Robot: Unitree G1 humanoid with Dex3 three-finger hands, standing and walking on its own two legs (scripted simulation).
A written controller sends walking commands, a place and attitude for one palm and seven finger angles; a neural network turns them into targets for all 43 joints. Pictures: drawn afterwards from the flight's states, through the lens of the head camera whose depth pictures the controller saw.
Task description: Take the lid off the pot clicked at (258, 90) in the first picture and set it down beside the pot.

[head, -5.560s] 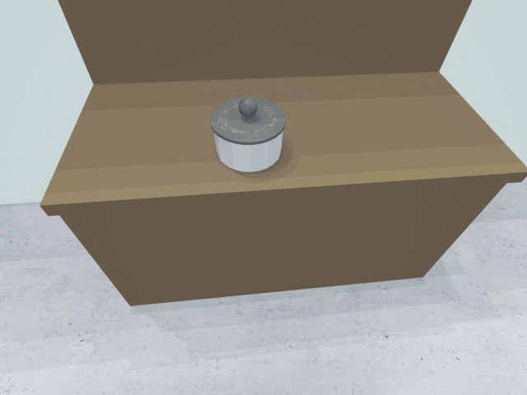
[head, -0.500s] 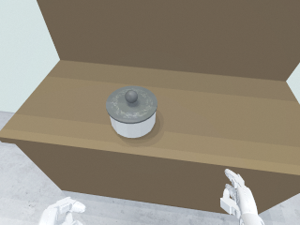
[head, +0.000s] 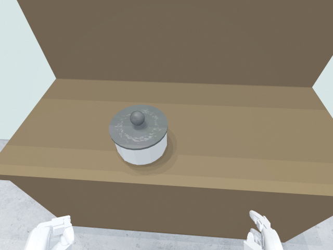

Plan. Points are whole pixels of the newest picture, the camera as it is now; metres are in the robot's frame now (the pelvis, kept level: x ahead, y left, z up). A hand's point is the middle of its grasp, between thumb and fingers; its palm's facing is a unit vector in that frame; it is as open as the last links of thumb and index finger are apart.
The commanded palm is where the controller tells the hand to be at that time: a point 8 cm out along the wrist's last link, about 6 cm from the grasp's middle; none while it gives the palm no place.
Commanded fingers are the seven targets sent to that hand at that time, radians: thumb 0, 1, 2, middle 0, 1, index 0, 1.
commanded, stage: raise the hand higher, near the body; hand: left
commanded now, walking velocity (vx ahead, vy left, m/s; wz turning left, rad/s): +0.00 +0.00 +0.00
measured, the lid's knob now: (137, 118) +0.47 +0.14 +0.03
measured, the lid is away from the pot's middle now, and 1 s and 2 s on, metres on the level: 0.00 0.00 0.00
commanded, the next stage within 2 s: reach forward and open the fingers in 0.48 s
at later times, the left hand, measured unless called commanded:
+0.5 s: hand (59, 214) +0.16 +0.23 +0.08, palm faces +0.29 -0.87 -0.41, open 3.1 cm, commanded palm +0.12 +0.26 +0.12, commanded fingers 0.00 0.90 0.90 -1.30 -1.50 -1.30 -1.50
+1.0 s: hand (47, 207) +0.17 +0.25 +0.08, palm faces -0.23 -0.11 -0.97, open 3.5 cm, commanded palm +0.17 +0.25 +0.15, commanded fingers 0.00 0.25 1.16 -1.04 -0.72 -1.04 -0.72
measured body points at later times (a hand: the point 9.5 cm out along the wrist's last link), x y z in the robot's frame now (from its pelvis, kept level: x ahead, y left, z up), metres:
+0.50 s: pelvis +0.00 -0.01 +0.00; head +0.00 -0.03 +0.45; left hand +0.14 +0.27 +0.11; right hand +0.20 -0.21 -0.08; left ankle +0.02 +0.11 -0.74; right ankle -0.05 -0.12 -0.74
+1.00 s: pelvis -0.02 -0.01 +0.00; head -0.02 -0.06 +0.45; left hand +0.18 +0.26 +0.14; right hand +0.20 -0.23 -0.10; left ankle +0.02 +0.11 -0.74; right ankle -0.05 -0.12 -0.74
